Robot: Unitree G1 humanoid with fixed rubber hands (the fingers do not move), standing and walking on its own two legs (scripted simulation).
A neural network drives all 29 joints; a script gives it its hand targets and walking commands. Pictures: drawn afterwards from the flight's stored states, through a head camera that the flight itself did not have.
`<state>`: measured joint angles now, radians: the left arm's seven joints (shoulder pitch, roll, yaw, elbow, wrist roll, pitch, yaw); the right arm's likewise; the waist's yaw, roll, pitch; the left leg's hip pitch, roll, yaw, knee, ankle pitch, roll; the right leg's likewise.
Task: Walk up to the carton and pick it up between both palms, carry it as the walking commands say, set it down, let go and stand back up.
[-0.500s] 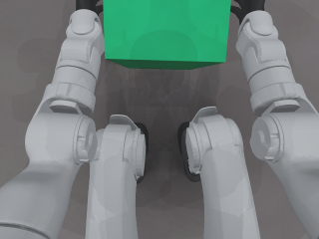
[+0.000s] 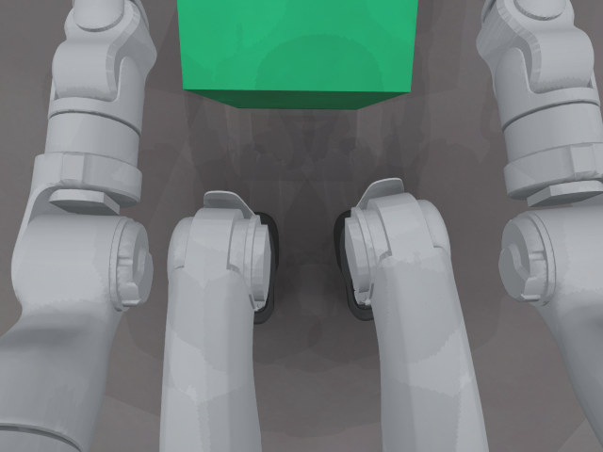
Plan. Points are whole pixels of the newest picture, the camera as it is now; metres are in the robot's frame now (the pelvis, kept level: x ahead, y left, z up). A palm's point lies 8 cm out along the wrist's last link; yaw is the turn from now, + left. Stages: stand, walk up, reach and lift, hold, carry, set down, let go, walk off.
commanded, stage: set down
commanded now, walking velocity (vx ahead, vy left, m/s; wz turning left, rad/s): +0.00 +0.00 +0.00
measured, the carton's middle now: (298, 7) +0.54 -0.01 -0.24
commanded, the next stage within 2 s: let go in 1.00 s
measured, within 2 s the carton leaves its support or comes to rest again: neither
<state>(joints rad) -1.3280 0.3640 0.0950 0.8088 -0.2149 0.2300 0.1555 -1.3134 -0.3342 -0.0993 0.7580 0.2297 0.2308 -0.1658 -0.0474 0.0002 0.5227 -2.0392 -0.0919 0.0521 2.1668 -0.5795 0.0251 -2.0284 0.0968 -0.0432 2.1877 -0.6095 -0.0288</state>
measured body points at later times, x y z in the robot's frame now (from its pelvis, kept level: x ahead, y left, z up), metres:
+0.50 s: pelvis +0.02 +0.01 +0.12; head +0.33 +0.01 +0.46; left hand +0.56 +0.17 +0.02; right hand +0.54 -0.21 +0.03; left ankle +0.13 +0.10 -0.35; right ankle +0.12 -0.09 -0.35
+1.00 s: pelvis +0.06 +0.02 +0.27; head +0.34 +0.01 +0.62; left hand +0.56 +0.17 +0.16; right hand +0.53 -0.22 +0.17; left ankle +0.13 +0.10 -0.35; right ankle +0.12 -0.09 -0.35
